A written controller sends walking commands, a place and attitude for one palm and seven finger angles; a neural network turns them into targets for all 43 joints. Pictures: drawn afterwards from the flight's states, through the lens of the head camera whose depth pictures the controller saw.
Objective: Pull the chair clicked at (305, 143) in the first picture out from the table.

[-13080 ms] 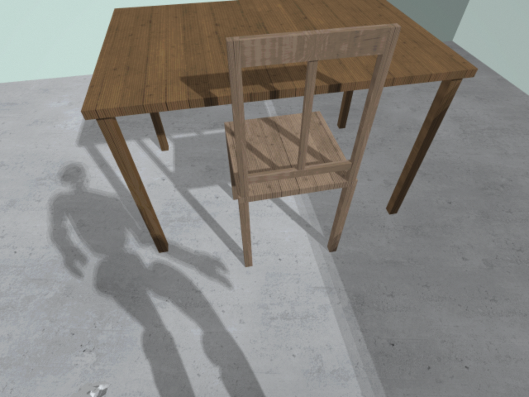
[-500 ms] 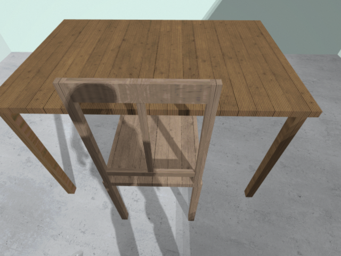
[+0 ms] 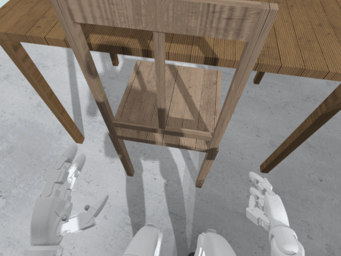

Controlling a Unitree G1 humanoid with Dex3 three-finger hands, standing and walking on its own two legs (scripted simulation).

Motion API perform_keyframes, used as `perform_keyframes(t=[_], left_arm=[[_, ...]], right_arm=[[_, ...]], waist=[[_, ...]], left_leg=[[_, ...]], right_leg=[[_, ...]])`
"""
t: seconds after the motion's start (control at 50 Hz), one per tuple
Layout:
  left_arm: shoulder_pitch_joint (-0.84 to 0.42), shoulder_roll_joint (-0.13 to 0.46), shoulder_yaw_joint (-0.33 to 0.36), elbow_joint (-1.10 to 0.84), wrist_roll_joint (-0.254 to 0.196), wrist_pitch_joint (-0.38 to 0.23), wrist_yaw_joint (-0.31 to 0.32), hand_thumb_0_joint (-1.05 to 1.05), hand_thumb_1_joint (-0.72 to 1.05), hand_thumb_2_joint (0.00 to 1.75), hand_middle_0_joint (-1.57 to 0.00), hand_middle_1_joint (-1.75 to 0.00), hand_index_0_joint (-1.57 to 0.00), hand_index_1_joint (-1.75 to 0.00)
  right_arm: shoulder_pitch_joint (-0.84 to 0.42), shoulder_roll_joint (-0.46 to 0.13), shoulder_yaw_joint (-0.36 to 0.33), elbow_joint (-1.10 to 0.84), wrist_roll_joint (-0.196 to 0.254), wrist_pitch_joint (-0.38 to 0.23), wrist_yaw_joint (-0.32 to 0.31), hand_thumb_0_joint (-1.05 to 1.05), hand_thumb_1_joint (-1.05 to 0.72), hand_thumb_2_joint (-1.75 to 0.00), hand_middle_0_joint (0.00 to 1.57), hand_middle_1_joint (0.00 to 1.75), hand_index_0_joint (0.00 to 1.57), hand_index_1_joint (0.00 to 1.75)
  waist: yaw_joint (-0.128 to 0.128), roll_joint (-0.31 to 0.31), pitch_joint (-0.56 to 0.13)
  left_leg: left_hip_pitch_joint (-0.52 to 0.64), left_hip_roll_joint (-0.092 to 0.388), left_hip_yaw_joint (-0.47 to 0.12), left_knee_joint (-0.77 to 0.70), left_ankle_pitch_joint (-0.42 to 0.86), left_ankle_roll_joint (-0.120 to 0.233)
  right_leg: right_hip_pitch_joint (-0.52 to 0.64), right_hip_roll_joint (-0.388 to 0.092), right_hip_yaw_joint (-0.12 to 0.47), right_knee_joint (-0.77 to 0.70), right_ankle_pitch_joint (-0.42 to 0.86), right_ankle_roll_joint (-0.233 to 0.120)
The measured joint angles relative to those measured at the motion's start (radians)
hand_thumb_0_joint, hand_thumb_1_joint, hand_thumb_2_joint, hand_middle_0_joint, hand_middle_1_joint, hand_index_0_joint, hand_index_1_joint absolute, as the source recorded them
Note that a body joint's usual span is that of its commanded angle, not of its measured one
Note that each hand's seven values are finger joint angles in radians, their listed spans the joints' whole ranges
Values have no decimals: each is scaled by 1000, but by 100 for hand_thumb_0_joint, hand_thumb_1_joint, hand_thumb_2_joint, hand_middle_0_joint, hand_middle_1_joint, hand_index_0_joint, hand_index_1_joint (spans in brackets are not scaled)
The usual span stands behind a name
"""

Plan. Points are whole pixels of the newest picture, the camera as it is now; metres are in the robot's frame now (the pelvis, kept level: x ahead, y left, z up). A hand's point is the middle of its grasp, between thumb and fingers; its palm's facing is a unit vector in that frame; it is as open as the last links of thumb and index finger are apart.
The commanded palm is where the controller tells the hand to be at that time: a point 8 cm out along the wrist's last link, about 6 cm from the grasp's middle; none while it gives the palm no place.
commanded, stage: raise the hand toward the chair's back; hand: left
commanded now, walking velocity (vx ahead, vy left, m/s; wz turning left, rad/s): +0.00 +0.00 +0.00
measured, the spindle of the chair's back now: (161, 91) +0.51 +0.10 +0.05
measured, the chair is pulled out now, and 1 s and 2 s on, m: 0.00 0.00 0.00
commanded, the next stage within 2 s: aim the fingers beside a spindle in 1.48 s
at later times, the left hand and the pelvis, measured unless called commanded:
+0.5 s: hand (102, 190) +0.23 +0.18 +0.04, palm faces -0.12 -0.99 -0.05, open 15.2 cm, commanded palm +0.21 +0.25 +0.06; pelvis +0.01 +0.01 +0.01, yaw -2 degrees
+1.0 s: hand (73, 165) +0.26 +0.23 +0.08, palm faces +0.01 -1.00 -0.08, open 16.9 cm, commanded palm +0.24 +0.29 +0.07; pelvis +0.02 +0.03 +0.03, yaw -1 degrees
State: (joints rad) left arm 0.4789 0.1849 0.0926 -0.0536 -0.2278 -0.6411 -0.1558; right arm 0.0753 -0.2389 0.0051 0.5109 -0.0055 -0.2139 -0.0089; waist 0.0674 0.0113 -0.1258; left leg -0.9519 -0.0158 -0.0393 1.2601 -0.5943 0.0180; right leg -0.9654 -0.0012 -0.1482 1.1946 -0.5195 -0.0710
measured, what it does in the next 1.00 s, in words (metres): stands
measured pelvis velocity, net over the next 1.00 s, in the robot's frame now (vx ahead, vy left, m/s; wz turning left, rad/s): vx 0.02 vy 0.03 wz -0.01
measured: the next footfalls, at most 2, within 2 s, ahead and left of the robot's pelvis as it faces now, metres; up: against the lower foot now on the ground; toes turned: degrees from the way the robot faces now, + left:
none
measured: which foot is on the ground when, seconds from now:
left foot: down 0.00-1.00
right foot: down 0.00-1.00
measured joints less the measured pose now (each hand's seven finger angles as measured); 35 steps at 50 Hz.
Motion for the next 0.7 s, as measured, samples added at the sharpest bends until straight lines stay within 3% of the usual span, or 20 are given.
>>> perform_keyframes(t=[0.06,0.12,0.16,0.2,0.24,0.3,0.34,0.4,0.5,0.56,0.64,0.7], left_arm=[[-115,6,-25,8,-9,33,-101,1,30,64,-13,-20,-13,-20],[-189,30,-43,55,0,202,-177,1,23,61,-13,-19,-13,-19],[-190,39,-32,72,-5,318,-174,1,19,59,-13,-19,-13,-18],[-151,31,-4,57,-23,382,-122,1,14,57,-13,-18,-13,-18],[-95,14,30,23,-36,374,-50,1,10,55,-12,-17,-12,-17],[-36,5,68,-9,-23,276,25,1,3,52,-12,-16,-12,-16],[-29,11,75,-1,-11,200,33,1,-2,50,-11,-15,-11,-15],[-59,27,53,47,-5,140,-20,0,-9,47,-10,-14,-9,-14],[-102,56,12,92,-6,205,-105,0,-21,42,-9,-12,-9,-12],[-92,59,31,56,-18,230,-78,0,-28,39,-9,-11,-8,-11],[-99,49,75,39,-29,202,-27,0,-37,35,-8,-10,-8,-10],[-135,50,81,83,-22,200,-46,0,-42,33,-7,-9,-7,-9]], right_arm=[[12,31,44,28,18,3,-13,1,-91,-90,20,30,20,30],[52,60,66,31,41,36,-23,1,-90,-90,20,30,21,30],[86,69,64,28,48,62,-28,1,-90,-90,21,30,21,30],[123,69,46,27,48,74,-33,1,-90,-90,21,30,21,30],[161,62,22,32,45,72,-39,1,-90,-90,21,30,21,30],[203,34,-9,50,34,57,-41,1,-90,-90,20,30,20,30],[209,5,-19,62,29,43,-39,1,-90,-90,20,30,20,30],[190,-35,-26,69,30,25,-42,1,-90,-90,20,30,20,30],[140,-42,-32,44,41,11,-57,1,-91,-90,20,30,20,30],[127,-17,-31,23,39,11,-57,1,-91,-90,20,30,20,30],[124,4,-12,4,32,12,-46,1,-91,-90,20,30,20,30],[119,1,11,-7,30,17,-37,1,-91,-90,20,30,20,30]], waist=[[-10,27,5],[-40,31,14],[-64,30,21],[-82,30,24],[-89,24,16],[-87,16,-5],[-88,16,-13],[-89,18,-14],[-95,10,3],[-94,5,2],[-83,9,-12],[-71,18,-18]], left_leg=[[-36,2,-6,21,2,-2],[-32,3,12,-2,12,1],[-5,5,27,-35,24,4],[31,9,38,-74,34,6],[63,11,48,-111,42,7],[80,8,46,-137,48,9],[69,3,38,-126,44,11],[37,-1,29,-91,32,16],[41,1,37,-81,25,22],[77,2,40,-112,34,22],[107,-5,33,-144,45,25],[100,-11,28,-140,46,30]], right_leg=[[-32,1,-7,13,4,-1],[-38,2,11,1,17,2],[-19,6,27,-24,28,5],[11,11,40,-59,40,9],[37,15,50,-92,50,12],[56,14,50,-117,54,15],[50,9,42,-111,48,16],[26,3,33,-83,37,19],[28,5,39,-77,35,24],[64,7,44,-107,45,28],[99,2,39,-141,54,32],[96,-4,33,-141,53,36]])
